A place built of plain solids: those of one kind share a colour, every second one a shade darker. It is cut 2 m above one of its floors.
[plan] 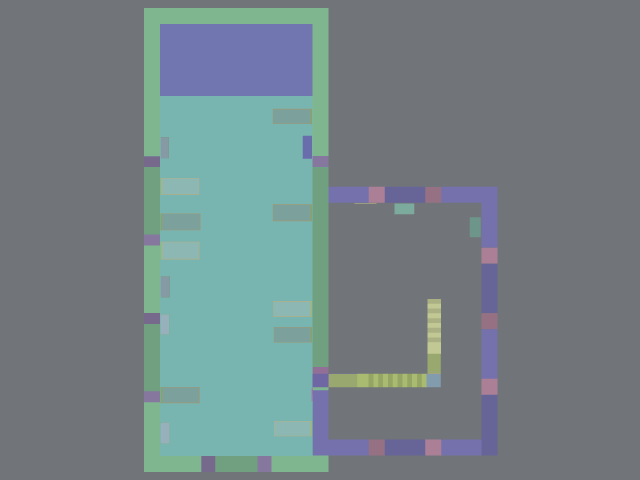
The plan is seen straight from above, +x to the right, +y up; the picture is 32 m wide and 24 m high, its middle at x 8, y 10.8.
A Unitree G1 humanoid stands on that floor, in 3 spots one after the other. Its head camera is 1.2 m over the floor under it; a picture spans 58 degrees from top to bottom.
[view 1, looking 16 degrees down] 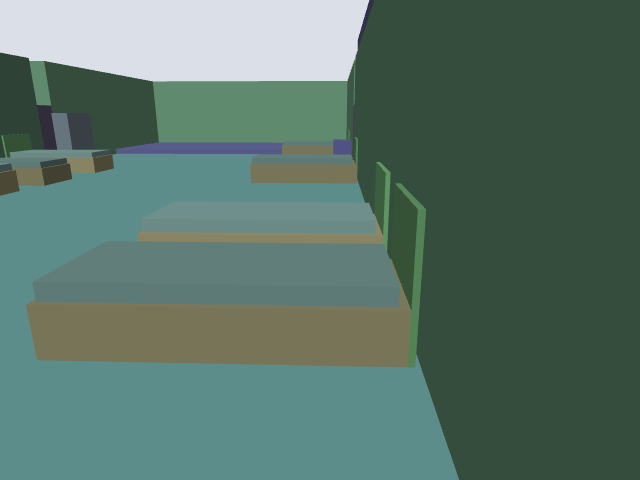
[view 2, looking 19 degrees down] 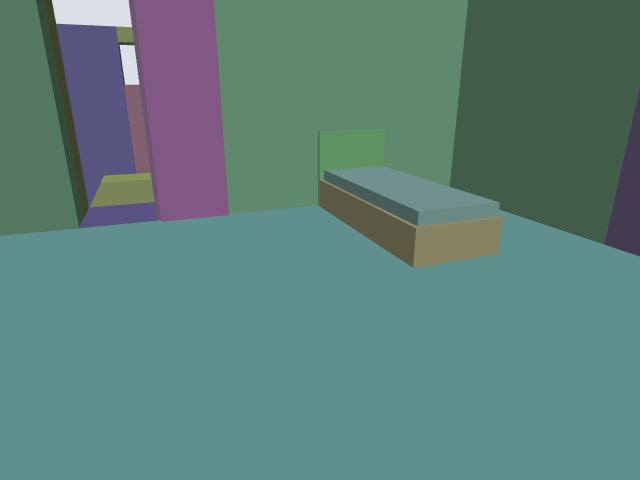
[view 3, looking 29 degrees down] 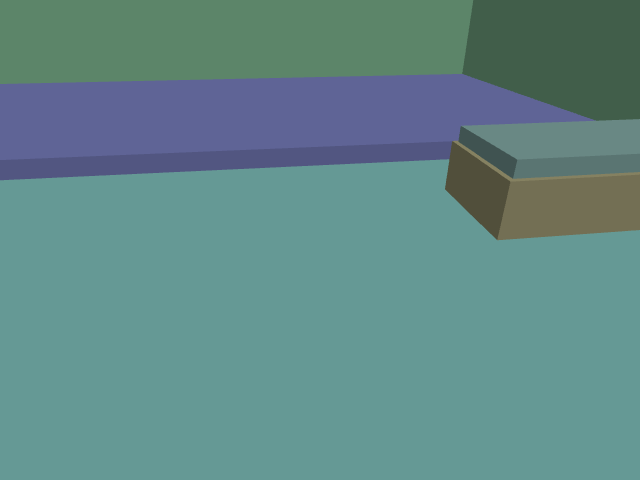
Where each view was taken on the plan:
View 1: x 7.19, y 3.77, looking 92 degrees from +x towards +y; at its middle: bed_frame_dorter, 3.32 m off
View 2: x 3.26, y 3.40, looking -21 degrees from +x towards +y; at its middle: floor_dorter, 3.69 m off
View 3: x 4.34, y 14.60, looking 82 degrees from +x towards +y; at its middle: floor_dorter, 2.48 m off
